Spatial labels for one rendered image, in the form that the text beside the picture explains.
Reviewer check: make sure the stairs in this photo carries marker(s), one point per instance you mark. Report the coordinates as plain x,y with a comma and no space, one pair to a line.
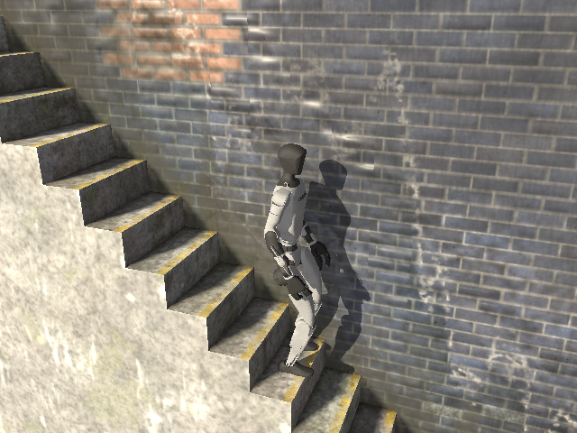
115,317

